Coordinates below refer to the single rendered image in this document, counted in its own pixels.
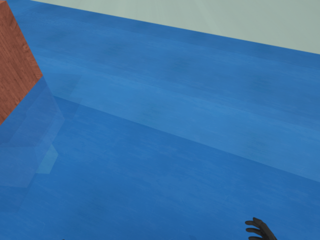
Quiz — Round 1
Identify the robot right hand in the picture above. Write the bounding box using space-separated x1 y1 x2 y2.
245 217 277 240

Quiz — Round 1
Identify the pedestal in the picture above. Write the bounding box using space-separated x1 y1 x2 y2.
0 0 43 125

